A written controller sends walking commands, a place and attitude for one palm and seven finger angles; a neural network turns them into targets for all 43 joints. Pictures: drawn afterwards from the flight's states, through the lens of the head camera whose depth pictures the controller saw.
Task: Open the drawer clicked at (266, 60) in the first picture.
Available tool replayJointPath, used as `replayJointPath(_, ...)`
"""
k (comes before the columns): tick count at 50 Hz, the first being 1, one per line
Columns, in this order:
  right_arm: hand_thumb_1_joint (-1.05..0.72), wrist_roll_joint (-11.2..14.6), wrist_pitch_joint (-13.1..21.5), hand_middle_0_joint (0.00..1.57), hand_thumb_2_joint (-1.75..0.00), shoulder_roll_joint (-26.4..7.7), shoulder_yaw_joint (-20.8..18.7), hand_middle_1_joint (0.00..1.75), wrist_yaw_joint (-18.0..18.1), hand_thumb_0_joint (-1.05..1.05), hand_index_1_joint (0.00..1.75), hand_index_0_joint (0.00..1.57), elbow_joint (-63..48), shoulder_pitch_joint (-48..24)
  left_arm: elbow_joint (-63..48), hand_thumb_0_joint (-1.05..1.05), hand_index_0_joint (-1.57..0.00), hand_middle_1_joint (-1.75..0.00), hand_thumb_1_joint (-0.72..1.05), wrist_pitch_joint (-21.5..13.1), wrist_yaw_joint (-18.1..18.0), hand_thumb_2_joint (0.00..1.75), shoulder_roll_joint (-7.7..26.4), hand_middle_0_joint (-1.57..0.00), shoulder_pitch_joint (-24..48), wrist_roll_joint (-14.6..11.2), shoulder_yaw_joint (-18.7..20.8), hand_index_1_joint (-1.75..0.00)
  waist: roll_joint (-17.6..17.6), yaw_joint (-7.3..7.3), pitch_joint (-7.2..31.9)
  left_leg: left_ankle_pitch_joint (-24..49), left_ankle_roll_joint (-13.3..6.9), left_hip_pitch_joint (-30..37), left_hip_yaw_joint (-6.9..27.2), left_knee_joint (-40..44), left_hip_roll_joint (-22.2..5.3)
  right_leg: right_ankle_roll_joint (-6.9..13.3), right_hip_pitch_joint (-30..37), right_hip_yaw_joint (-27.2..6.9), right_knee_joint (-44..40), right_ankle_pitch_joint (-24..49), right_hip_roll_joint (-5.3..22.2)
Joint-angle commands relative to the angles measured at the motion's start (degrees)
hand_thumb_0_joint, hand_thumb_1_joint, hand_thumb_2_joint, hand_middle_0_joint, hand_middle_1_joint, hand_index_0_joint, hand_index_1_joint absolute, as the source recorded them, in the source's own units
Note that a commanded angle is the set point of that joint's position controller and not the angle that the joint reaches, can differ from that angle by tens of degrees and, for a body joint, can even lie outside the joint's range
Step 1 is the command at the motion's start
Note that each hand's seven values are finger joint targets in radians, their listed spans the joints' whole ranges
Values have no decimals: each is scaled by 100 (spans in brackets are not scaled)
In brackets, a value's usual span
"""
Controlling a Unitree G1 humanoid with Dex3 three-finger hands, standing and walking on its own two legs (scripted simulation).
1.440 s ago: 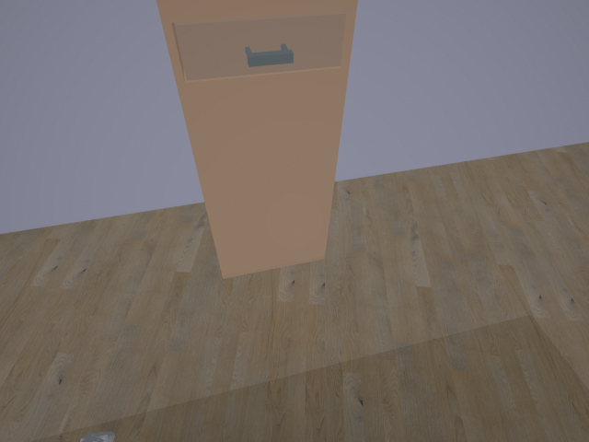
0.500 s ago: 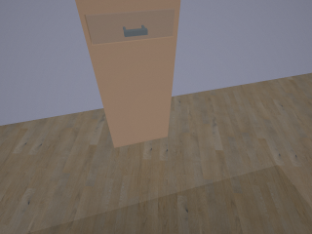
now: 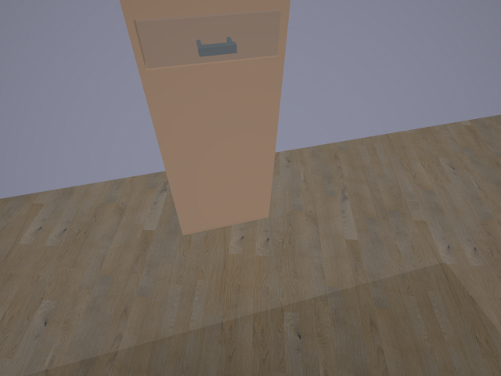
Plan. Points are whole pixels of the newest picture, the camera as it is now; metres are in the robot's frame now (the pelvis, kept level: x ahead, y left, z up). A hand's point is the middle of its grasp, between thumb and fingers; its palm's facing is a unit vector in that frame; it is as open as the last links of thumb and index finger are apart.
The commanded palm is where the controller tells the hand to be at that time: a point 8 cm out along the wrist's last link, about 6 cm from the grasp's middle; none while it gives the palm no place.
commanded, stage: walk to a spot facing it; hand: left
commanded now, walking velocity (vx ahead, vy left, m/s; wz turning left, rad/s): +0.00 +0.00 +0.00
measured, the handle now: (215, 45) +0.88 +0.16 +0.13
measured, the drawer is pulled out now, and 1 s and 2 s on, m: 0.00 0.00 0.00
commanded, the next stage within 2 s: none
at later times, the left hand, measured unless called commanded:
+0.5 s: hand out of the picture +0.06 +0.18 -0.18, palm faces -0.14 -0.95 -0.28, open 7.4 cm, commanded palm none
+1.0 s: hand out of the picture +0.12 +0.20 -0.18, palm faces -0.35 -0.90 -0.24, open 7.4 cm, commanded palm none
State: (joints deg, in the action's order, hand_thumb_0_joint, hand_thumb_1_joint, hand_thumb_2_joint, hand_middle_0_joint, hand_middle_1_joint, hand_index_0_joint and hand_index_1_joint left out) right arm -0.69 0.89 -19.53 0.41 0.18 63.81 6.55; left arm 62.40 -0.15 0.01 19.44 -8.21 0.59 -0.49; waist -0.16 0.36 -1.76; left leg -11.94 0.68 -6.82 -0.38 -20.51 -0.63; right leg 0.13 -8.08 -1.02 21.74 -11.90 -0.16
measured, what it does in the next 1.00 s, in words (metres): steps on the spot, turning right: left foot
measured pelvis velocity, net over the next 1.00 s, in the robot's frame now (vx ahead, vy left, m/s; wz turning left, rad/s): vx -0.03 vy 0.03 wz -0.46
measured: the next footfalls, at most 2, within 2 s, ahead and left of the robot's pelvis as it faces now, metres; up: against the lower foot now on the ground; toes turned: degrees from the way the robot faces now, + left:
left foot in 0.96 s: +0.04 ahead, +0.13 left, +0.00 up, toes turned -27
right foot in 1.38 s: -0.09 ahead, -0.11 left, +0.00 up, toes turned -48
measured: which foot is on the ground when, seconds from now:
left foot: down 0.00-0.48, up 0.50-0.94, down 0.96-1.00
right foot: down 0.00-0.96, up 0.98-1.00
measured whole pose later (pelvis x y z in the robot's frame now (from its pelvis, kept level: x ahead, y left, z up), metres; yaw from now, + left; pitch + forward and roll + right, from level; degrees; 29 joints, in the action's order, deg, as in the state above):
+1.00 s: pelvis -0.03 +0.03 -0.02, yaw -27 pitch +2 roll +0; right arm -0.6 -0.2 -12.3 -2.1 2.0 50.1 7.6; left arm 51.9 4.1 0.2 15.3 -13.6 1.1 5.0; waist -3.0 2.1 -1.6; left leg -17.7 0.1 -14.3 0.4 -30.3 0.0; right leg -0.6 -25.6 -10.6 39.8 -19.0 -7.0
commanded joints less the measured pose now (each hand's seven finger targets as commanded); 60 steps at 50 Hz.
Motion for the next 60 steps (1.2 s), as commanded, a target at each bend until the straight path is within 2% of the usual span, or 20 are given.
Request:
replayJointPath(1, -90, 23, 116, 20, -90, -1180, -240, 30, 65, 0, 30, 20, -341, -273, -354, 0, -20, -30, 90, -152, -63, 90, 1209, -20, 243, 5, 239, -30, 36, -38, 362, 743, -215, 95, 516, 330, -632, 151, -31, -572, -383, 827, 685)
replayJointPath(7, -90, 15, 116, 20, -90, -1152, -259, 30, 94, 0, 30, 20, -347, -217, -384, 0, -20, -30, 90, -125, -59, 90, 1187, -20, 235, 7, 265, -30, 37, -51, 406, 990, -192, 247, 362, 172, -685, 179, -101, -652, -255, 1304, 655)
replayJointPath(13, -90, 0, -105, 20, -90, -569, -326, 30, 168, 0, 30, 20, -643, 291, -666, 0, -20, -30, 90, 168, -76, 90, 590, -20, -254, 36, 286, -30, 35, -88, 309, 901, -135, 150, -10, -440, -859, 120, -809, -813, 602, 1681, 447)
replayJointPath(17, -90, -20, -135, 20, -90, -687, -481, 30, 178, 0, 30, 20, -984, 191, -972, 0, -20, -30, 90, 257, -4, 90, 392, -20, -361, 46, 365, -30, 777, -51, 155, 573, -512, -183, 347, -146, -1505, 7, -1360, -426, 1863, 535, 22)
replayJointPath(20, -90, -49, -97, 20, -90, -663, -539, 30, 166, 0, 30, 20, -1202, -34, -1162, 0, -20, -30, 90, 313, 39, 90, 168, -20, -491, 50, 455, -30, 1069, 96, 11, 1283, -1008, -743, 422, -35, -2183, -91, -1245, -44, 2984, -1694, 223)
replayJointPath(22, -90, -70, -131, 20, -90, -621, -565, 30, 154, 0, 30, 20, -1328, -318, -1070, 0, -20, -30, 90, 257, 73, 90, 91, -20, -1158, 64, 513, -30, 668, 448, 85, 1023, -580, -1054, -209, -1063, -1809, -71, -507, 122, 1840, -854, 269)
replayJointPath(23, -90, -29, -192, 20, -90, -451, -557, 30, 129, 0, 30, 20, -1371, -285, -1011, 0, -20, -30, 90, 180, 50, 90, 376, -20, -1440, 112, 570, -30, -438, 543, 90, 154, -130, -1471, -695, -2414, -1165, 30, -234, -501, 626, 396, 527)
replayJointPath(24, -90, 3, -211, 20, -90, 90, -466, 30, 94, 0, 30, 20, -1596, -53, -1104, 0, -20, -30, 90, 81, -45, 90, 974, -20, -1435, 167, 684, -30, -2353, 382, 7, -2156, 276, -2801, -827, -4066, -142, 595, -73, -3044, -398, 1680, 1975)
replayJointPath(25, -90, 12, -268, 20, -90, -105, -487, 30, 124, 0, 30, 20, -1607, -158, -1178, 0, -20, -30, 90, 113, -102, 90, 895, -20, -1516, 59, 648, -30, -1534, 464, 251, -2135, 172, -2483, 135, -4522, -213, 973, -435, -3197, -725, 1049, 2033)
replayJointPath(26, -90, 22, -250, 20, -90, -47, -515, 30, 115, 0, 30, 20, -1586, -288, -1261, 0, -20, -30, 90, 122, -114, 90, 791, -20, -1106, 76, 661, -30, -1181, 286, 16, -1791, 145, -2642, 287, -4796, -253, 1058, -655, -3215, -708, 465, 1796)
replayJointPath(28, -90, -20, -219, 20, -90, -67, -519, 30, 95, 0, 30, 20, -1457, -90, -1390, 0, -20, -30, 90, 90, -125, 90, 510, -20, -649, 55, 614, -30, -640, 66, 76, -1128, 206, -2511, 309, -4692, -414, 1019, -627, -2539, -464, 682, 1443)
replayJointPath(31, -90, -21, -221, 20, -90, 112, -500, 30, 124, 0, 30, 20, -1385, -12, -1311, 0, -20, -30, 90, 44, -109, 90, 397, -20, -907, 46, 624, -30, -486, 122, 546, -985, 297, -2362, 198, -4279, -282, 962, -117, -2170, -162, 1649, 1172)
replayJointPath(41, -90, 39, -174, 20, -90, 193, -478, 30, 181, 0, 30, 20, -1601, -174, -1312, 0, -20, -30, 90, 158, -74, 90, 465, -20, -987, 95, 728, -30, -754, 281, 581, -1257, 238, -1769, 137, -2635, -9, 1026, -167, -2706, -217, 1375, 942)
replayJointPath(45, -90, 88, -98, 20, -90, 174, -474, 30, 224, 0, 30, 20, -1516, 541, -1456, 0, -20, -30, 90, 223, -67, 90, 535, -20, -506, 88, 741, -30, -844, -66, 724, -775, 84, -548, 87, -965, 164, 701, -787, -2786, -3, 1225, 690)
replayJointPath(46, -90, 89, -49, 20, -90, 66, -485, 30, 254, 0, 30, 20, -1447, 872, -1525, 0, -20, -30, 90, 239, -56, 90, 457, -20, -355, 56, 719, -30, -716, -244, 753, -415, 13, 253, 169, -305, -16, 460, -1413, -2556, 284, 732, 435)
replayJointPath(48, -90, 7, -34, 20, -90, -784, -631, 30, 249, 0, 30, 20, -1659, 724, -1717, 0, -20, -30, 90, 246, 51, 90, -55, -20, -460, 23, 638, -30, 1721, -153, 480, -677, -710, 674, 2457, 908, -2369, -165, -3070, -760, 2587, -1852, -710)
replayJointPath(49, -90, -25, -49, 20, -90, -824, -593, 30, 238, 0, 30, 20, -1821, 449, -1750, 0, -20, -30, 90, 240, 82, 90, 173, -20, -433, 106, 742, -30, 1203, -96, 258, -668, -1120, -300, 2585, 934, -2827, -312, -2870, -509, 3784, -1914, -296)
replayJointPath(51, -90, -75, -20, 20, -90, -299, -441, 30, 241, 0, 30, 20, -1866, -76, -1500, 0, -20, -30, 90, 300, 157, 90, 215, -20, -505, 147, 816, -30, 936, 203, -177, -29, -868, -983, 1293, 707, -1857, -407, -2577, -413, 4803, -1174, -146)
replayJointPath(53, -90, -61, 19, 20, -90, -151, -398, 30, 242, 0, 30, 20, -1852, -26, -1431, 0, -20, -30, 90, 328, 219, 90, 56, -20, -560, 121, 737, -30, 863, 216, -137, 913, -776, -674, 529, 441, -1467, -450, -2672, -179, 4923, -914, -48)
replayJointPath(60, -90, -93, 7, 20, -90, -438, -550, 30, 188, 0, 30, 20, -1475, 1018, -1700, 0, -20, -30, 90, 331, 264, 90, -172, -20, 264, 54, 581, -30, 985, -277, 50, 1953, -944, 330, 29, 88, -1874, -467, -2260, 333, 3054, -1235, 304)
